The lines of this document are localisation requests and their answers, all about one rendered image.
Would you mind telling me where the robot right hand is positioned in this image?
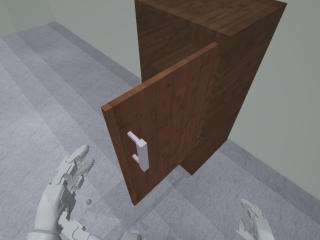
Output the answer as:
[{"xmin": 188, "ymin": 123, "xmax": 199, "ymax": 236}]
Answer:
[{"xmin": 236, "ymin": 198, "xmax": 276, "ymax": 240}]

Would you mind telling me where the cupboard door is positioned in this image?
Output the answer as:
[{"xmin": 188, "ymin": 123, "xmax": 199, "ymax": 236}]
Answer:
[{"xmin": 101, "ymin": 42, "xmax": 219, "ymax": 206}]

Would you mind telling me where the left robot forearm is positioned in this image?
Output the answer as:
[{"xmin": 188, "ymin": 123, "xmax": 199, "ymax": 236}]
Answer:
[{"xmin": 25, "ymin": 230, "xmax": 62, "ymax": 240}]

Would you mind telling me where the handle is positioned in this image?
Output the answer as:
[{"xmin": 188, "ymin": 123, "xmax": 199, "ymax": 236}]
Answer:
[{"xmin": 127, "ymin": 131, "xmax": 149, "ymax": 172}]

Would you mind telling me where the robot left hand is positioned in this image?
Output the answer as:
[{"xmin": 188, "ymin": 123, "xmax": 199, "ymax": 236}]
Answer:
[{"xmin": 34, "ymin": 144, "xmax": 103, "ymax": 240}]

